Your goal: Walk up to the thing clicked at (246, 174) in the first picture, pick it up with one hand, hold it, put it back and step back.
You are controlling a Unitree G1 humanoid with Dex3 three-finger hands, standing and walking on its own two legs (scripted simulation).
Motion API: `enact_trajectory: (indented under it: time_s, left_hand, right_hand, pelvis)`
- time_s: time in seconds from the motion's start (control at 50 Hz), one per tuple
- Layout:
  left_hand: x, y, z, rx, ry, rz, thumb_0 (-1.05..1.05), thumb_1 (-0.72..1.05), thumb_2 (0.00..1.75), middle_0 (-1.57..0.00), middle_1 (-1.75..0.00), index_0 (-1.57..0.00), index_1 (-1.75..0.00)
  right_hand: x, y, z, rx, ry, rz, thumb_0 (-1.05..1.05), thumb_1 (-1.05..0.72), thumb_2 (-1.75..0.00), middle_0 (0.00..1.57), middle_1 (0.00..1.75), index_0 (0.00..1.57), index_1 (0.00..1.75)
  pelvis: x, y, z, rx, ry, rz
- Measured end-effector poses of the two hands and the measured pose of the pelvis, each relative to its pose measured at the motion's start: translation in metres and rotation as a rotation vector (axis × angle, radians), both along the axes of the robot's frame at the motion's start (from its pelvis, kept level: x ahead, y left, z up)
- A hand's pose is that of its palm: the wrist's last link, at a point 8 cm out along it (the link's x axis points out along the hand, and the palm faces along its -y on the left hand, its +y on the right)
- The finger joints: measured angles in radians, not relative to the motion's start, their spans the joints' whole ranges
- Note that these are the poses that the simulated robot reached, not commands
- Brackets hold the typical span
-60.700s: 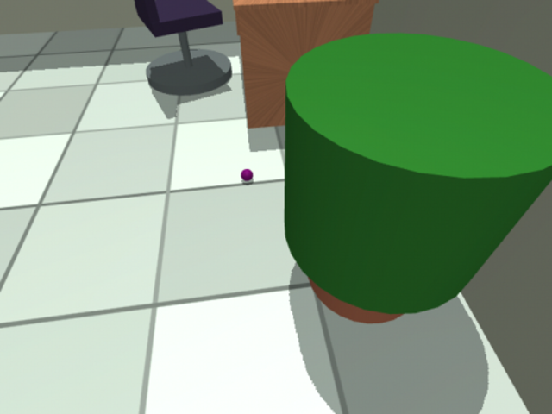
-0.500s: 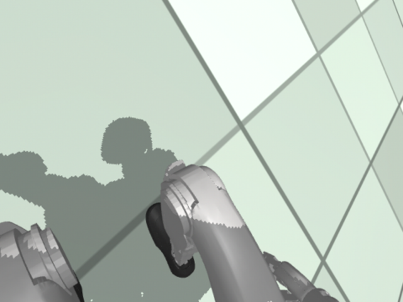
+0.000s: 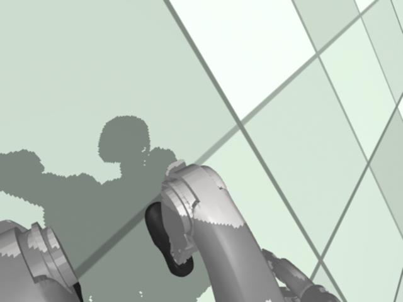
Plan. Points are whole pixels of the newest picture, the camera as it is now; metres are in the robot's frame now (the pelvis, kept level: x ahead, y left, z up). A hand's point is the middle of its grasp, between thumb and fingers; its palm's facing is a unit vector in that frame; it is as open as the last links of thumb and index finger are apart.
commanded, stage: rest palm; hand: left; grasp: from above
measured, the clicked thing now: out of the picture +0.48 +0.39 -0.28
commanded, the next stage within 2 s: close in 1.26 s
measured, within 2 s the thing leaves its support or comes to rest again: neither
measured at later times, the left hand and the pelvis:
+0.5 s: hand out of the picture +0.46 +0.38 -0.25, palm faces -0.42 -0.17 -0.89, open 13.7 cm; pelvis +0.00 +0.00 +0.00, yaw +0 degrees
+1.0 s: hand out of the picture +0.46 +0.38 -0.25, palm faces -0.43 -0.17 -0.89, open 13.7 cm; pelvis +0.00 +0.00 +0.00, yaw +0 degrees
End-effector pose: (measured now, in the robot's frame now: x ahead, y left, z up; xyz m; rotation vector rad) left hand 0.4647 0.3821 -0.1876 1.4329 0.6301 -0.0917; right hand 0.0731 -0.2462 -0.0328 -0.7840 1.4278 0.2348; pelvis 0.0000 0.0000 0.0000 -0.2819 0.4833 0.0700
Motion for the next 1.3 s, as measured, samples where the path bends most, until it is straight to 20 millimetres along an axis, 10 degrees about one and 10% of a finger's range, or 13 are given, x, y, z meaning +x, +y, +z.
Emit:
enact_trajectory:
  time_s: [1.3]
  left_hand:
    - [0.0032,-0.0032,-0.0048,0.001,-0.007,0.002,0.0,-0.44,0.92,-0.09,-1.05,-0.11,-1.03]
  right_hand:
    - [-0.0063,0.0004,-0.0016,0.005,0.018,-0.003,0.0,-0.9,-0.9,0.21,0.3,0.2,0.3]
  pelvis:
    - [-0.0001,0.0003,-0.002,0.0,-0.003,-0.006]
